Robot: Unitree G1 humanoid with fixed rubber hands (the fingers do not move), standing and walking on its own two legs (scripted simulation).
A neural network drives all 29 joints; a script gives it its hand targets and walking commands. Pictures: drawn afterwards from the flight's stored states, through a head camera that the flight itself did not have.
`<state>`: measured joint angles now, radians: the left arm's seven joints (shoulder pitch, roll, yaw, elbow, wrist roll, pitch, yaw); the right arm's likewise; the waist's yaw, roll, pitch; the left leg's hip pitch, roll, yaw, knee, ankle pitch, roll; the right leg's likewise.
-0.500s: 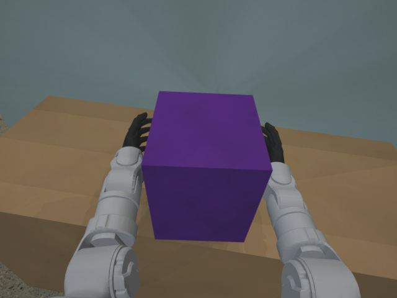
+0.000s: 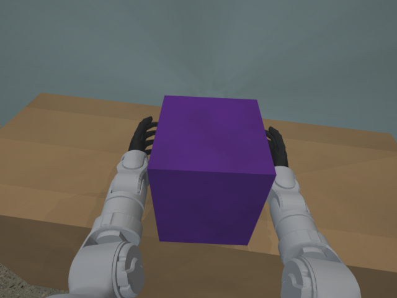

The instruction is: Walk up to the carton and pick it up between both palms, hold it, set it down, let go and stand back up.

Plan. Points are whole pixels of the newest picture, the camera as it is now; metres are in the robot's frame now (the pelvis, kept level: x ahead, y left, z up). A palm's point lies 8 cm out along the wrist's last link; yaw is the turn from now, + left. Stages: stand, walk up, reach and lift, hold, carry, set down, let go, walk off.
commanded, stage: set down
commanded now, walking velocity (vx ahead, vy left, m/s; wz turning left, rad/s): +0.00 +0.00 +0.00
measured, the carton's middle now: (207, 172) +0.38 -0.02 +0.06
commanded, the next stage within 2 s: none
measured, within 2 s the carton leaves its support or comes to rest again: rests again in 0.78 s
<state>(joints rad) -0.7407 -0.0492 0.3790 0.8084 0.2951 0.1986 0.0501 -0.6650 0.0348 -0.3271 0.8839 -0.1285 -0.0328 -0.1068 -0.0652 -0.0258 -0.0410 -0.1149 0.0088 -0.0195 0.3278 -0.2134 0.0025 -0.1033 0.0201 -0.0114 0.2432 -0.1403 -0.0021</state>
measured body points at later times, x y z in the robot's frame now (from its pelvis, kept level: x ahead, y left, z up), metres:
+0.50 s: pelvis -0.01 +0.00 +0.00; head +0.00 +0.02 +0.45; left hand +0.41 +0.13 +0.08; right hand +0.37 -0.16 +0.08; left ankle -0.03 +0.11 -0.75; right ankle -0.01 -0.12 -0.75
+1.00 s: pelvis +0.01 +0.00 +0.00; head +0.03 +0.01 +0.45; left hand +0.42 +0.13 +0.05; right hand +0.39 -0.17 +0.05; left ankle -0.03 +0.11 -0.75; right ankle -0.01 -0.12 -0.75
